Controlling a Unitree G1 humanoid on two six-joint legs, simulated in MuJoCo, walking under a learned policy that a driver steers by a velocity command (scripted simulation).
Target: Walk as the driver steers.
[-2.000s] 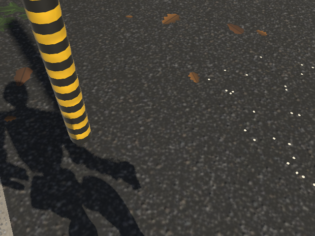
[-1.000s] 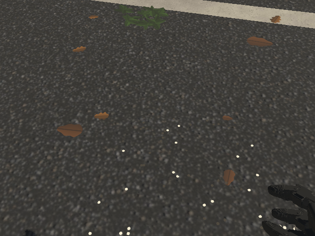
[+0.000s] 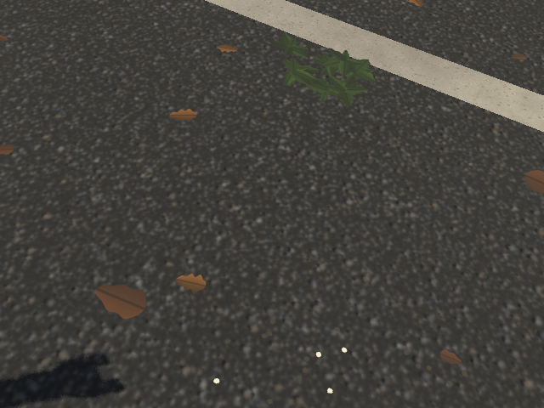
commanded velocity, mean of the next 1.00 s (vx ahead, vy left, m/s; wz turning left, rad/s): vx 0.01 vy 0.00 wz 0.98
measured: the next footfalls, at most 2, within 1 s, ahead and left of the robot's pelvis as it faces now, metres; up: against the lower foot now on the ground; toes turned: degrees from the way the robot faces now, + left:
right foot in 0.40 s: +0.15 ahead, -0.09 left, +0.00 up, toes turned +31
left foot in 0.84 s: -0.02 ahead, +0.13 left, +0.00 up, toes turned +53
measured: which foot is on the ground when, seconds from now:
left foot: down 0.00-0.40, up 0.42-0.82, down 0.84-1.00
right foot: up 0.00-0.38, down 0.40-0.86, up 0.88-1.00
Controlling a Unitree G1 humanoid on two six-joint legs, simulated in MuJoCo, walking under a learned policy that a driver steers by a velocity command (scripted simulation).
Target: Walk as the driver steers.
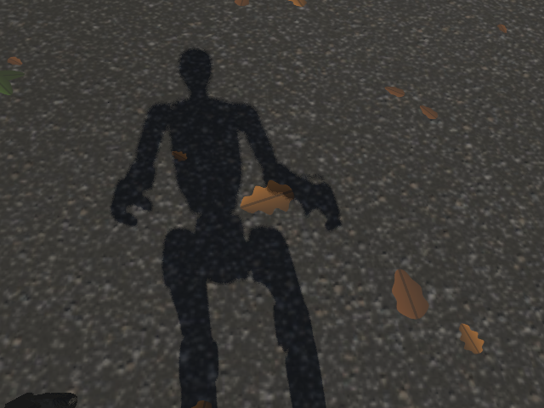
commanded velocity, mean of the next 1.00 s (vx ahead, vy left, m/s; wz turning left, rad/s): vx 0.40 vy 0.00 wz -0.05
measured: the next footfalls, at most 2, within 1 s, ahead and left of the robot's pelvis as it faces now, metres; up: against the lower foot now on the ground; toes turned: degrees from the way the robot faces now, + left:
right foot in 0.32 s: +0.14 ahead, -0.12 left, +0.00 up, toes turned +20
left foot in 0.64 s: +0.07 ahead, +0.13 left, +0.00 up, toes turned +7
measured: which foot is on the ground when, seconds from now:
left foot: down 0.00-0.32, up 0.34-0.62, down 0.64-1.00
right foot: up 0.00-0.30, down 0.32-0.64, up 0.66-1.00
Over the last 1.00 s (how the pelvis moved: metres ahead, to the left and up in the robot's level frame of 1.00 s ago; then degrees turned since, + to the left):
0.02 0.03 0.01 56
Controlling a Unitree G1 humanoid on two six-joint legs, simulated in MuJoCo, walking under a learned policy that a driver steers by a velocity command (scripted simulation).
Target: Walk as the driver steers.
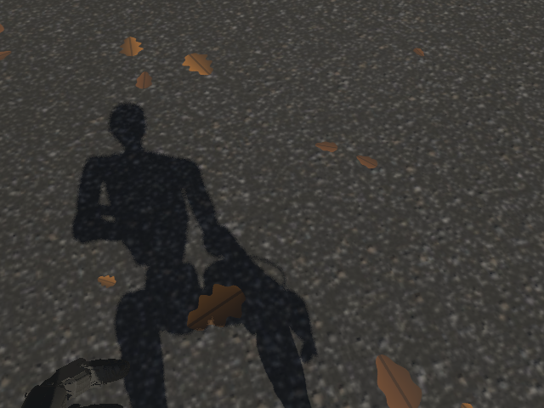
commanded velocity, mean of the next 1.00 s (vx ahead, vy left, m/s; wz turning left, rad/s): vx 0.79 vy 0.00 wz -0.08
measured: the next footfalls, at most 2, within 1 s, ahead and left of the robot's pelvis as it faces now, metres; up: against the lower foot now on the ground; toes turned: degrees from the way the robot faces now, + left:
right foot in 0.06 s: +0.24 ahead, -0.10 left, +0.00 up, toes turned -8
left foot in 0.54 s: +0.72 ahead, -0.09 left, +0.00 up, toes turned -22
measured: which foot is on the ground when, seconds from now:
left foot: down 0.00-0.04, up 0.06-0.52, down 0.54-0.92, up 0.94-1.00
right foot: up 0.00-0.04, down 0.06-0.56, up 0.58-0.92, down 0.94-1.00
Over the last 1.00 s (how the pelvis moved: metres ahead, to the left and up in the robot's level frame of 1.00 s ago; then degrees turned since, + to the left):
0.26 -0.02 -0.04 -8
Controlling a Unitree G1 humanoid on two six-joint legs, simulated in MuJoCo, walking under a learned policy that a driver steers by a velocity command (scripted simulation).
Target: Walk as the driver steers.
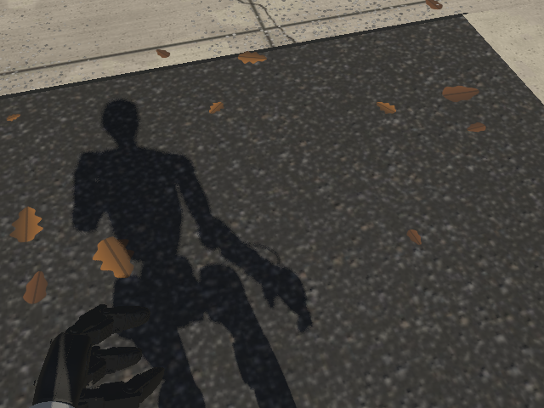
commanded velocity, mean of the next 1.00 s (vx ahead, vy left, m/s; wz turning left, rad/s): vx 0.05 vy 0.00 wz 0.82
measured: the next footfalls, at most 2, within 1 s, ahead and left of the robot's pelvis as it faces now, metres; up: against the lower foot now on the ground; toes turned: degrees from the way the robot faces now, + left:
left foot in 0.40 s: +0.09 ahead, +0.14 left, +0.00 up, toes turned +27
right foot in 0.80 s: +0.24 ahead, -0.03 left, +0.00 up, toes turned +50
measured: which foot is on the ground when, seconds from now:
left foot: up 0.00-0.38, down 0.40-0.82, up 0.84-1.00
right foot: down 0.00-0.40, up 0.42-0.78, down 0.80-1.00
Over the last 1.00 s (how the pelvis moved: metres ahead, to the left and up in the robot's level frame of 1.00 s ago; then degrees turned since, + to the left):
0.83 -0.22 0.01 0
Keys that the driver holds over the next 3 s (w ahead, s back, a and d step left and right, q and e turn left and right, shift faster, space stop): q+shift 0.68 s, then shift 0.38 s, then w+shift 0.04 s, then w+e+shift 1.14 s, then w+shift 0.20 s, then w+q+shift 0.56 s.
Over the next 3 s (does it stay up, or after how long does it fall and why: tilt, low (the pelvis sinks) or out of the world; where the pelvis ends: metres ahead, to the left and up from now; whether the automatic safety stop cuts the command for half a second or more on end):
stays up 1.44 0.15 -0.01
